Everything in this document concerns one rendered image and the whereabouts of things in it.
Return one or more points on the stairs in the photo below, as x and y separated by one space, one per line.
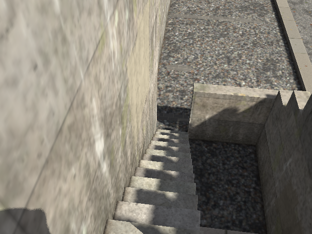
161 197

